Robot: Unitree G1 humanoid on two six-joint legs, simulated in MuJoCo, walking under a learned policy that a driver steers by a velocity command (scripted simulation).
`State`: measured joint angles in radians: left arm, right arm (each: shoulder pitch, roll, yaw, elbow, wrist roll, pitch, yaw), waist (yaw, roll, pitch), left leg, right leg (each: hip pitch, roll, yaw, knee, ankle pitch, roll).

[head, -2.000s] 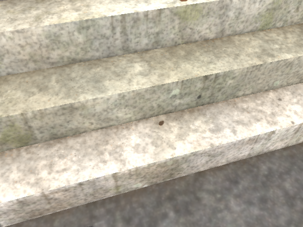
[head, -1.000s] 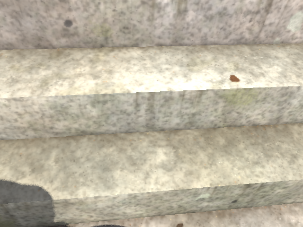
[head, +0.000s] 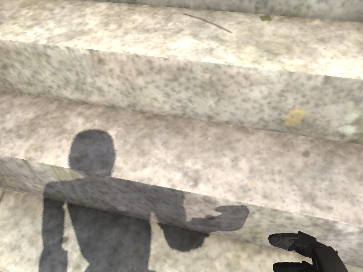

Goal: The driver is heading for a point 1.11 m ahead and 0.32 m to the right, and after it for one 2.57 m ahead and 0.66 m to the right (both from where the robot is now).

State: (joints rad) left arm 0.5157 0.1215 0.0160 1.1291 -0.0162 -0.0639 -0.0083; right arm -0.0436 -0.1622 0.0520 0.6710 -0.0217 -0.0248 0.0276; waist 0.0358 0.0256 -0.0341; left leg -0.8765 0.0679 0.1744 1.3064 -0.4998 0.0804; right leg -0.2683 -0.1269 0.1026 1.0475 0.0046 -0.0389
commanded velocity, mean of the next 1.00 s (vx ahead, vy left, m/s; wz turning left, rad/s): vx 0.50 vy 0.00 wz -0.18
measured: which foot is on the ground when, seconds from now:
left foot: down 0.00-0.48, up 0.50-0.92, down 0.94-1.00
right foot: up 0.00-0.40, down 0.42-0.96, up 0.98-1.00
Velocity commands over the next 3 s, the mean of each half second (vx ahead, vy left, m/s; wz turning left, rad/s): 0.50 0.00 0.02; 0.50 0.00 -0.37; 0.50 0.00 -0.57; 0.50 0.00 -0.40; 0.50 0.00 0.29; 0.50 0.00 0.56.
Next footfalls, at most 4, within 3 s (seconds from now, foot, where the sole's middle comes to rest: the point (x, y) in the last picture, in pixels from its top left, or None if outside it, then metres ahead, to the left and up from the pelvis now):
0.42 right None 0.32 -0.08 -0.44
0.94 left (161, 146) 0.65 0.12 -0.24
1.46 right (304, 47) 0.78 -0.24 -0.03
2.10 left None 1.05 -0.27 0.18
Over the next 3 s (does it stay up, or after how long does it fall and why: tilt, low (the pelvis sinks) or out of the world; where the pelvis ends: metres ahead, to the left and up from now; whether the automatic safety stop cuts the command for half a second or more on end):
stays up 1.09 -0.45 1.05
